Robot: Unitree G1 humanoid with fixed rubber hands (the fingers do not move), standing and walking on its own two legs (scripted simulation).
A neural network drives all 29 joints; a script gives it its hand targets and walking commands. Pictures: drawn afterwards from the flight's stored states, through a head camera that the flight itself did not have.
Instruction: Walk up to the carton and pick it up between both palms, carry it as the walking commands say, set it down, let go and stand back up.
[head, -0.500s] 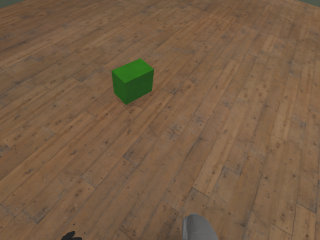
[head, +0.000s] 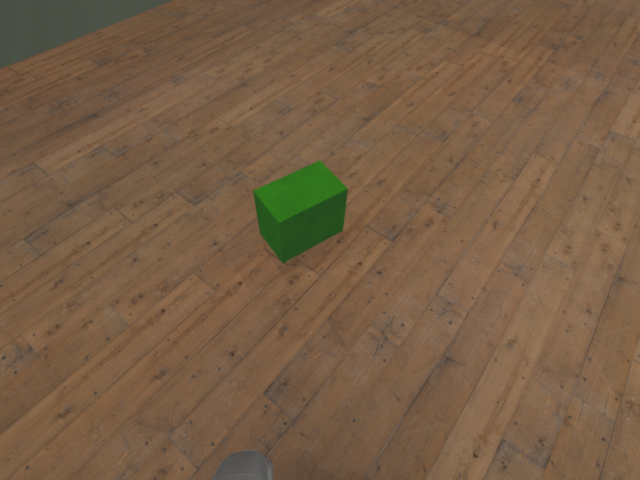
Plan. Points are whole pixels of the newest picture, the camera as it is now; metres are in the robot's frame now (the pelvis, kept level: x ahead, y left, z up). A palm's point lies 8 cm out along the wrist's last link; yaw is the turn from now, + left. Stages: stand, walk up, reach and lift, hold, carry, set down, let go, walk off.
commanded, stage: walk up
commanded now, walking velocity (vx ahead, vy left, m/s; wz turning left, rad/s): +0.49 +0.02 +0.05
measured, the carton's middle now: (301, 212) +1.04 +0.03 -0.65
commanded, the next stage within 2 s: none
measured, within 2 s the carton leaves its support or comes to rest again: neither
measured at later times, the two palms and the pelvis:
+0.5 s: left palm (129, 361) +0.30 +0.29 -0.14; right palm (446, 407) +0.22 -0.18 -0.11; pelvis +0.24 +0.05 +0.01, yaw +0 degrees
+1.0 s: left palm (175, 277) +0.44 +0.24 -0.12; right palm (438, 259) +0.49 -0.23 -0.14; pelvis +0.44 +0.01 +0.01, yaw +1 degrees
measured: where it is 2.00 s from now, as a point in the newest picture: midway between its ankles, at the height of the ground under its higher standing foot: (297, 337)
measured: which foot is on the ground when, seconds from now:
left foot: up 0.00-0.18, down 0.20-0.72, up 0.74-1.00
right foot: down 0.00-0.20, up 0.22-0.70, down 0.72-1.00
